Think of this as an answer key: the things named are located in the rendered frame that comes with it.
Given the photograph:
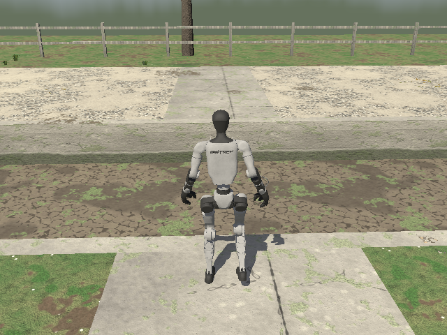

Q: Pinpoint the robot left foot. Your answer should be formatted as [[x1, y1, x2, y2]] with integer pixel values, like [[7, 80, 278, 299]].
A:
[[205, 266, 215, 284]]

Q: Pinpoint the right robot upper arm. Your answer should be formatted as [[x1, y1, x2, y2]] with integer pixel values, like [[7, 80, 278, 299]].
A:
[[236, 140, 257, 178]]

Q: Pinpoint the left robot hand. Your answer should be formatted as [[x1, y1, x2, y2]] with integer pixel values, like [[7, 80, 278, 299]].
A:
[[181, 189, 196, 205]]

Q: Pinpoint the left robot shin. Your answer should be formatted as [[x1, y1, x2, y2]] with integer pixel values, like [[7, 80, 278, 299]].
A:
[[204, 229, 214, 274]]

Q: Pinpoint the robot right forearm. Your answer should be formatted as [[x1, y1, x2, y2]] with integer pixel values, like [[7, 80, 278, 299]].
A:
[[251, 167, 266, 195]]

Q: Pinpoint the left robot upper arm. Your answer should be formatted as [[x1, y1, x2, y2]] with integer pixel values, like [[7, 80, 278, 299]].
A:
[[189, 141, 207, 179]]

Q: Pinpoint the right robot hand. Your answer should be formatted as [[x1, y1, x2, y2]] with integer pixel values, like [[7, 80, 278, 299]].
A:
[[254, 190, 269, 208]]

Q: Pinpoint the robot left forearm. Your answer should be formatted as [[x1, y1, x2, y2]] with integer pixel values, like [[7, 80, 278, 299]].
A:
[[183, 168, 196, 193]]

